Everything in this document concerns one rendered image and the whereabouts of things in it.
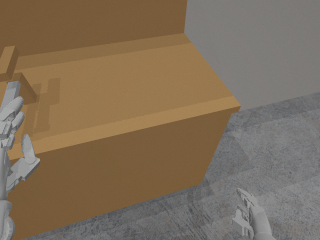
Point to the counter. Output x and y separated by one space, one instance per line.
119 105

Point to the tap lever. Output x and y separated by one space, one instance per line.
12 92

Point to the robot right hand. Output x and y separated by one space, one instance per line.
255 219

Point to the left robot forearm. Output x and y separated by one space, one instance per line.
7 225

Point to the robot left hand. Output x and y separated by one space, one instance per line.
11 119

